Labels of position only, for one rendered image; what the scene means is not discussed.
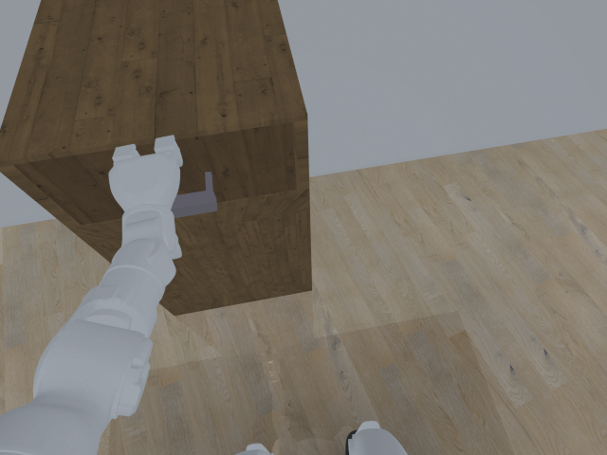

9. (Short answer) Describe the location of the robot left hand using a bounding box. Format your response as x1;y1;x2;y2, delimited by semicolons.
108;135;183;260

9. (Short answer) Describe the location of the left robot upper arm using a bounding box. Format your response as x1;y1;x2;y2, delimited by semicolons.
0;319;153;455

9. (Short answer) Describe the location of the drawer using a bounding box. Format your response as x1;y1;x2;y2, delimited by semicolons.
13;122;297;225

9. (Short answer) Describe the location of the robot left forearm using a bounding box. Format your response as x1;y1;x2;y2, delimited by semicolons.
33;204;176;399

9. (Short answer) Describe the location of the handle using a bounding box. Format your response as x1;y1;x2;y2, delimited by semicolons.
171;172;217;218

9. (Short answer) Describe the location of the cabinet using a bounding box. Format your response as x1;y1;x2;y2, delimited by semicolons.
0;0;312;316

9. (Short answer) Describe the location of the robot right shin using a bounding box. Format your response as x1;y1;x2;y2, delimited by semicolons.
355;421;380;434

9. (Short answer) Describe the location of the robot right thigh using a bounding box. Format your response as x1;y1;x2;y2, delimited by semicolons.
348;428;408;455

